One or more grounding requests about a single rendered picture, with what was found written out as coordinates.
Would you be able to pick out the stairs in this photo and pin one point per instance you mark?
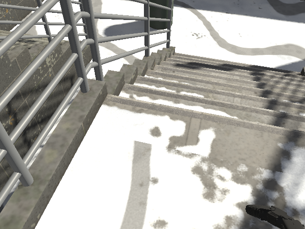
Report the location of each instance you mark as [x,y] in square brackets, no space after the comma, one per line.
[220,87]
[26,41]

